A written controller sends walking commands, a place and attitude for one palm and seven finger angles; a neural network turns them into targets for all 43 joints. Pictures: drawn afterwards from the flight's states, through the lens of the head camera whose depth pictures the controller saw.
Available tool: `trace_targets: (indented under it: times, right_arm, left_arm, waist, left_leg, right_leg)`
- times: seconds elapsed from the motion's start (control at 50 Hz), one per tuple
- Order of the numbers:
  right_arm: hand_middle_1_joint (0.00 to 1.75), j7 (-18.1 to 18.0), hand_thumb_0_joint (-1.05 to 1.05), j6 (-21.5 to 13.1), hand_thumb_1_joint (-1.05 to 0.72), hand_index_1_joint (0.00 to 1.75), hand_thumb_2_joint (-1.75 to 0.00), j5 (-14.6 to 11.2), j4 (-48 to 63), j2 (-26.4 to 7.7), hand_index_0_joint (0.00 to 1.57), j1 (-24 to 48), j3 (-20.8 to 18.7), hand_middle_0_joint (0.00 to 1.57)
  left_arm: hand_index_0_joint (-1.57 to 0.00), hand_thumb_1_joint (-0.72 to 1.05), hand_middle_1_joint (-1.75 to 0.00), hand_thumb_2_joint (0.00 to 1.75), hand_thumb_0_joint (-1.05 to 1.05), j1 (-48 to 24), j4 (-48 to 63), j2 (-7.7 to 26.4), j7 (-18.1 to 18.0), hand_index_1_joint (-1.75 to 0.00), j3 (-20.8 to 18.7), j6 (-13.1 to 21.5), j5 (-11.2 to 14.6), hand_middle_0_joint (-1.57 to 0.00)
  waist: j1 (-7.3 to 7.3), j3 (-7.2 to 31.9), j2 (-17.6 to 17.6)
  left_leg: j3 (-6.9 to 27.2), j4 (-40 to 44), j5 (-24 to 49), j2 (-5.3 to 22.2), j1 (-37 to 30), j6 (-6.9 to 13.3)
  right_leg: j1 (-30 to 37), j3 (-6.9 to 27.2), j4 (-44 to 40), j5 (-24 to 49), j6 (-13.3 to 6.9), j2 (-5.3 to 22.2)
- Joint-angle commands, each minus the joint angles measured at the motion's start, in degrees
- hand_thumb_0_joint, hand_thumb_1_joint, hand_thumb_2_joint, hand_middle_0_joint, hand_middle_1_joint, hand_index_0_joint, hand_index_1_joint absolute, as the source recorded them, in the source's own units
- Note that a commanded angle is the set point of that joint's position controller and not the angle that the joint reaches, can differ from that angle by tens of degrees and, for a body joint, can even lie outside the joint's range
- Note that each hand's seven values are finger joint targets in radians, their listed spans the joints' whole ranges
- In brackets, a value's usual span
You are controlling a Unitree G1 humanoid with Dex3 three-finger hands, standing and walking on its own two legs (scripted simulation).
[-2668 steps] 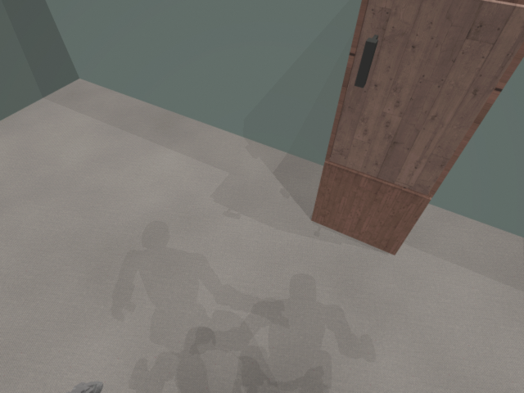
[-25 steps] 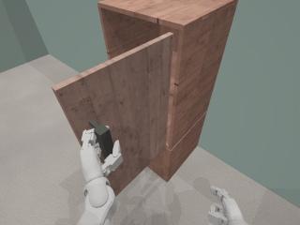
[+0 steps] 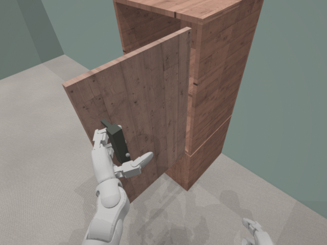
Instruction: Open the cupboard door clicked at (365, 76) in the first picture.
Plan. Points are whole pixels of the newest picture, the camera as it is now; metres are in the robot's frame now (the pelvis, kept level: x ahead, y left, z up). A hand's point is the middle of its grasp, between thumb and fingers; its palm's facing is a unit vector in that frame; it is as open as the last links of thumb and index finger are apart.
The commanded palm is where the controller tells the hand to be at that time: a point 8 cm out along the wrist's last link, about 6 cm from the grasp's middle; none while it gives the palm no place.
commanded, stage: open thumb and fingers to let go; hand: left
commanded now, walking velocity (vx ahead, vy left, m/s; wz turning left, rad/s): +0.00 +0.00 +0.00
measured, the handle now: (114, 141) +0.35 +0.15 +0.09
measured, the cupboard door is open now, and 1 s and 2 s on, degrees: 88 88 87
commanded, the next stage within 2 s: slide the hand sideways off the handle in 0.38 s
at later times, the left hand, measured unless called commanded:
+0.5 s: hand (126, 155) +0.30 +0.11 +0.09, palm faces +0.37 -0.93 +0.01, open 15.1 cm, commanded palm +0.26 +0.15 +0.09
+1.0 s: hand (119, 167) +0.27 +0.12 +0.09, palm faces -0.05 -1.00 +0.01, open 16.3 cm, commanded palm +0.24 +0.18 +0.09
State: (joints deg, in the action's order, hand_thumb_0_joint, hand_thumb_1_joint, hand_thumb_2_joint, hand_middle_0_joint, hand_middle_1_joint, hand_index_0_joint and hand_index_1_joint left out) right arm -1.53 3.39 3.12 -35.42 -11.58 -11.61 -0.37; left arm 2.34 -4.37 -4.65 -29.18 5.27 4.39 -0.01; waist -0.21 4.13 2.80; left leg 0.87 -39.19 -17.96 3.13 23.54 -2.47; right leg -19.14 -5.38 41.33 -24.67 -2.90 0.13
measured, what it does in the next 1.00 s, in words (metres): shifts its weight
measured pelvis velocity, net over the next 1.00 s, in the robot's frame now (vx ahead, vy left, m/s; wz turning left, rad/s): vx -0.03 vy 0.05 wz -0.04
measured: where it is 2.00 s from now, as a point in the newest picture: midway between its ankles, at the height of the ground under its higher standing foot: outside the picture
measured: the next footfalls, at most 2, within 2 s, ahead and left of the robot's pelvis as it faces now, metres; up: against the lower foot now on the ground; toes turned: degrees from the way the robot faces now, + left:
none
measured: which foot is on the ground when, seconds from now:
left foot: down 0.00-1.00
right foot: down 0.00-1.00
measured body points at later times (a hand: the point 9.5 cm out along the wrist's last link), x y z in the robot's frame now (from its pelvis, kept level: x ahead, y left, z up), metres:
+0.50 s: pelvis -0.02 +0.04 +0.00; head -0.03 +0.04 +0.45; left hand +0.28 +0.15 +0.10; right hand +0.15 -0.17 -0.10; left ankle +0.02 +0.16 -0.72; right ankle -0.03 -0.08 -0.72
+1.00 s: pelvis -0.03 +0.05 +0.00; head -0.03 +0.04 +0.45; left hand +0.27 +0.17 +0.09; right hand +0.13 -0.18 -0.09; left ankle +0.02 +0.16 -0.72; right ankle -0.03 -0.08 -0.72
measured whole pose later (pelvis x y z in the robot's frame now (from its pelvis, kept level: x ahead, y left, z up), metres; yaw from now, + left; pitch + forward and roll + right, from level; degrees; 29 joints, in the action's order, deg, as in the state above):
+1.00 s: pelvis -0.03 +0.05 +0.00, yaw -2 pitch +2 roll +0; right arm -0.6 -1.3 -0.2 -31.8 -11.4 -13.6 2.3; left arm -0.5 -6.3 3.4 -5.6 6.2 7.3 5.1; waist -0.2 2.7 1.5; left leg -2.0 -42.7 -17.5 2.1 27.1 0.0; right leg -22.8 -2.3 43.0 -22.0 0.2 1.5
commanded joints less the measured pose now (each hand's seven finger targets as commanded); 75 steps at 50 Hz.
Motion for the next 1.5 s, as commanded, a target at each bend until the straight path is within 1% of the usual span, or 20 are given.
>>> trace_targets:
  times: [0.0, 0.24, 0.34, 0.46, 0.48, 0.5, 0.54, 0.56, 0.6, 0.66, 0.74, 0.8, 0.82, 0.86, 0.96, 1.08, 1.2, 1.22, 1.4, 1.48]
  right_arm:
    - [0.3, -0.26, 0.0, -2.84, -0.9, 0.3, -0.9, -0.11, 9.03, -4.07, 0.2, 7.91, -1.14, 0.2]
    - [0.3, 0.0, 0.0, -1.64, -0.9, 0.3, -0.9, -0.14, 9.0, -3.86, 0.2, 9.6, -0.88, 0.2]
    - [0.3, 0.27, 0.0, -0.94, -0.9, 0.3, -0.9, 0.01, 8.97, -3.72, 0.2, 9.9, -0.89, 0.2]
    - [0.3, 0.54, 0.0, -0.26, -0.9, 0.3, -0.9, -0.07, 8.69, -3.48, 0.2, 10.71, -0.61, 0.2]
    - [0.3, 0.88, 0.0, 0.3, -0.9, 0.3, -0.9, -0.3, 7.07, -5.23, 0.2, 6.17, -0.6, 0.2]
    - [0.3, 0.28, 0.0, 0.2, -0.9, 0.3, -0.9, -0.97, 9.04, -5.01, 0.2, 5.53, -0.94, 0.2]
    - [0.3, -0.71, 0.0, -0.62, -0.9, 0.3, -0.9, -1.84, 10.11, -5.22, 0.2, 5.35, -0.43, 0.2]
    - [0.3, -1.15, 0.0, -1.38, -0.9, 0.3, -0.9, -2.49, 10.3, -5.36, 0.2, 5.42, -0.01, 0.2]
    - [0.3, -1.7, 0.0, -3.23, -0.9, 0.3, -0.9, -3.88, 11.33, -5.06, 0.2, 6.68, 0.77, 0.2]
    - [0.3, -1.54, 0.0, -5.77, -0.9, 0.3, -0.9, -4.42, 11.42, -5.77, 0.2, 7.12, 0.81, 0.2]
    - [0.3, -0.09, 0.0, -7.48, -0.9, 0.3, -0.9, -3.83, 11.76, -6.09, 0.2, 5.95, 0.31, 0.2]
    - [0.3, 0.64, 0.0, -7.78, -0.9, 0.3, -0.9, -3.52, 12.29, -6.2, 0.2, 5.34, 0.27, 0.2]
    - [0.3, 0.67, 0.0, -7.74, -0.9, 0.3, -0.9, -3.57, 12.13, -6.45, 0.2, 5.21, 0.09, 0.2]
    - [0.3, 0.74, 0.0, -7.81, -0.9, 0.3, -0.9, -3.59, 12.88, -6.09, 0.2, 5.7, 0.33, 0.2]
    - [0.3, 0.35, 0.0, -7.66, -0.9, 0.3, -0.9, -3.64, 13.72, -6.06, 0.2, 5.75, 0.46, 0.2]
    - [0.3, -0.03, 0.0, -8.47, -0.9, 0.3, -0.9, -3.77, 13.9, -5.76, 0.2, 5.85, 0.3, 0.2]
    - [0.3, -0.22, 0.0, -9.48, -0.9, 0.3, -0.9, -3.78, 14.37, -6.07, 0.2, 4.7, -0.16, 0.2]
    - [0.3, -0.24, 0.0, -9.68, -0.9, 0.3, -0.9, -3.81, 14.32, -6.18, 0.2, 4.34, -0.2, 0.2]
    - [0.3, -1.0, 0.0, -11.44, -0.9, 0.3, -0.9, -4.14, 15.51, -6.58, 0.2, 2.79, -0.59, 0.2]
    - [0.3, -1.3, 0.0, -12.33, -0.9, 0.3, -0.9, -4.26, 16.07, -6.99, 0.2, 1.83, -0.72, 0.2]
  left_arm:
    - [-0.29, -0.5, -1.15, 0.3, 0.0, -15.46, 11.87, 1.23, -1.29, -1.15, -0.69, 4.81, -1.97, -0.29]
    - [-0.19, -0.5, -0.55, 0.3, 0.0, -20.48, 8.83, -1.76, -4.47, -0.55, 1.86, 2.7, -3.96, -0.19]
    - [-0.15, -0.5, -0.3, 0.3, 0.0, -23.39, 7.74, -2.85, -6.84, -0.3, 2.4, 1.16, -5.49, -0.15]
    - [-0.15, -0.5, -0.3, 0.3, 0.0, -27.11, 6.09, -4.58, -8.37, -0.3, 3.24, -0.63, -5.47, -0.15]
    - [-0.15, -0.5, -0.3, 0.3, 0.0, -24.09, 5.52, -0.56, 4.2, -0.3, 14.71, 2.25, -10.11, -0.15]
    - [-0.15, -0.5, -0.3, 0.3, 0.0, -26.86, 9.07, 4.69, 10.77, -0.3, 9.17, 5.37, -7.6, -0.15]
    - [-0.15, -0.5, -0.3, 0.3, 0.0, -29.37, 10.8, 7.21, 20.66, -0.3, 9.55, 8.91, -4.36, -0.15]
    - [-0.15, -0.5, -0.3, 0.3, 0.0, -29.86, 9.15, 6.94, 25.12, -0.3, 10.1, 9.61, -1.77, -0.15]
    - [-0.15, -0.5, -0.3, 0.3, 0.0, -29.4, 6.95, 3.64, 28.86, -0.3, 8.74, 8.98, 5.1, -0.15]
    - [-0.15, -0.5, -0.3, 0.3, 0.0, -27.2, 4.31, 2.58, 27.37, -0.3, 5.19, 6.88, 9.71, -0.15]
    - [-0.15, -0.5, -0.3, 0.3, 0.0, -23.73, 6.56, 6.02, 22.98, -0.3, 2.42, 6.93, 6.13, -0.15]
    - [-0.15, -0.5, -0.3, 0.3, 0.0, -21.53, 7.46, 6.02, 22.22, -0.3, 3.04, 7.22, 4.44, -0.15]
    - [-0.15, -0.5, -0.3, 0.3, 0.0, -20.28, 7.5, 8.39, 22.14, -0.3, 1.37, 7.39, 3.98, -0.15]
    - [-0.15, -0.5, -0.3, 0.3, 0.0, -19.17, 9.19, 8.11, 22.57, -0.3, 1.46, 7.35, 4.19, -0.15]
    - [-0.15, -0.5, -0.3, 0.3, 0.0, -12.02, 11.89, 11.77, 24.15, -0.3, -2.91, 6.77, 5.75, -0.15]
    - [-0.15, -0.5, -0.3, 0.3, 0.0, -5.64, 18.42, 13.72, 26.16, -0.3, -5.52, 7.95, 7.57, -0.15]
    - [-0.15, -0.5, -0.3, 0.3, 0.0, 3.1, 23.21, 15.9, 28.68, -0.3, -7.84, 8.69, 8.77, -0.15]
    - [-0.15, -0.5, -0.3, 0.3, 0.0, 3.8, 23.69, 16.09, 29.26, -0.3, -7.47, 8.91, 8.76, -0.15]
    - [-0.15, -0.5, -0.3, 0.3, 0.0, 15.81, 28.76, 18.34, 34.46, -0.3, -11.22, 10.16, 12.02, -0.15]
    - [-0.15, -0.5, -0.3, 0.3, 0.0, 18.42, 31.07, 19.67, 36.62, -0.3, -11.9, 11.22, 13.0, -0.15]
  waist:
    - [0.77, 10.12, -8.41]
    - [0.35, 7.84, -5.92]
    - [0.69, 9.85, -5.1]
    - [0.56, 9.55, -5.26]
    - [-4.17, 7.27, -8.51]
    - [-2.27, 10.43, -5.98]
    - [-2.53, 12.25, -2.15]
    - [-3.23, 11.3, -1.34]
    - [-2.48, 8.71, -0.43]
    - [-1.12, 7.87, -4.05]
    - [0.3, 9.78, -4.09]
    - [0.13, 8.5, -5.59]
    - [0.37, 8.8, -6.4]
    - [0.62, 8.38, -3.83]
    - [1.72, 7.94, -4.62]
    - [1.33, 8.03, -2.58]
    - [1.16, 9.27, -2.65]
    - [0.52, 8.94, -4.45]
    - [0.96, 9.02, -3.58]
    - [0.4, 8.69, -3.51]
  left_leg:
    - [-1.7, 0.82, 10.02, -3.76, -5.52, 3.32]
    - [-1.52, 1.53, 7.59, -3.07, -6.3, 3.11]
    - [-1.03, 1.78, 7.15, -2.82, -5.91, 2.84]
    - [-0.35, 1.99, 5.23, -2.7, -4.9, 2.52]
    - [0.08, 2.06, 7.09, -2.34, -6.11, 3.3]
    - [-0.13, 1.96, 7.71, -2.42, -6.25, 3.57]
    - [-0.2, 1.89, 6.65, -2.68, -8.68, 3.73]
    - [0.14, 2.02, 5.21, -2.72, -9.15, 3.74]
    - [1.16, 3.45, -0.26, -2.75, -8.11, 3.06]
    - [2.37, 5.29, -5.9, -2.63, -6.26, 2.5]
    - [1.87, 5.51, -3.96, -2.52, -5.98, 2.49]
    - [1.21, 5.11, -3.27, -2.38, -4.98, 2.74]
    - [1.01, 5.03, -3.56, -2.35, -4.6, 2.83]
    - [0.29, 4.85, -3.22, -2.57, -4.65, 2.89]
    - [-0.96, 4.51, -0.09, -2.7, -4.19, 3.11]
    - [-1.5, 3.21, 3.67, -2.98, -5.37, 3.22]
    - [-1.87, 1.27, 7.93, -3.3, -5.19, 3.4]
    - [-1.73, 0.86, 8.29, -3.29, -4.87, 3.58]
    - [-1.63, -2.11, 11.47, -3.93, -3.03, 3.62]
    - [-1.23, -3.37, 10.63, -4.05, -1.56, 3.66]
  right_leg:
    - [0.88, 5.59, -9.45, 22.84, 3.49, 2.44]
    - [-3.47, 2.76, -9.19, 11.88, 1.71, 0.63]
    - [-3.97, 1.75, -7.35, 10.61, 1.16, 0.01]
    - [-4.96, 1.03, -6.36, 8.63, 0.81, -0.4]
    - [-7.52, 3.09, -5.76, 12.39, 1.13, -0.23]
    - [-5.95, 3.04, -5.26, 13.92, 0.82, -0.12]
    - [-5.84, 3.08, -5.1, 13.73, 0.68, -0.03]
    - [-6.81, 2.81, -5.35, 12.43, 0.74, -0.25]
    - [-8.05, 1.45, -5.88, 7.69, 0.85, -1.03]
    - [-8.5, 0.44, -6.18, 3.92, 1.42, -1.46]
    - [-7.24, 0.62, -5.28, 4.65, 1.34, -1.16]
    - [-7.46, 0.78, -5.4, 4.68, 1.46, -1.16]
    - [-6.85, 1.15, -5.74, 4.14, 1.47, -1.18]
    - [-6.85, 1.47, -6.0, 4.23, 1.4, -1.09]
    - [-4.39, 1.98, -7.18, 6.34, 1.58, -1.24]
    - [-4.01, 2.17, -7.05, 10.54, 1.79, -1.49]
    - [-2.9, 2.45, -5.57, 17.61, 2.21, -1.4]
    - [-2.88, 2.57, -5.63, 18.06, 2.35, -1.43]
    - [-2.81, 3.1, -3.36, 26.16, 3.08, -0.91]
    - [-4.04, 3.31, -2.59, 25.86, 3.42, -0.63]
